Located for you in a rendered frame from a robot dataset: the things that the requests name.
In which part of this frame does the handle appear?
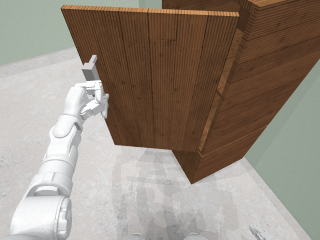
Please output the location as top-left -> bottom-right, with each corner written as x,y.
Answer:
82,55 -> 109,110

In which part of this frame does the robot shin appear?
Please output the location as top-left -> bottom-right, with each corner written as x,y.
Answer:
187,233 -> 197,237
132,233 -> 142,238

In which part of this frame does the cupboard door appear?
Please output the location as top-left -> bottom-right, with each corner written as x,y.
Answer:
61,5 -> 240,152

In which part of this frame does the robot left upper arm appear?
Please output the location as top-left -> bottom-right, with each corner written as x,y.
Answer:
0,195 -> 72,240

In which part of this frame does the left robot shin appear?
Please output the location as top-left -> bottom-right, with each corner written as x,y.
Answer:
132,233 -> 142,238

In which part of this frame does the right robot shin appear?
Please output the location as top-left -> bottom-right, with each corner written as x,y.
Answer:
187,233 -> 197,237

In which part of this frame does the robot left hand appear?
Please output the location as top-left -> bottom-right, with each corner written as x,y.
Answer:
63,80 -> 108,125

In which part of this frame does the robot right hand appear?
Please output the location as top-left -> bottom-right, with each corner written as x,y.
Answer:
249,224 -> 271,240

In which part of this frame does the robot left forearm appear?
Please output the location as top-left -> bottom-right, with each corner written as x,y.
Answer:
9,115 -> 83,235

